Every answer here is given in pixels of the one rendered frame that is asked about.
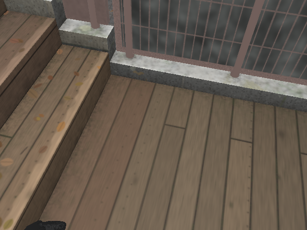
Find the left robot hand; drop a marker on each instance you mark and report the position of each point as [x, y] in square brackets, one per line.
[47, 225]

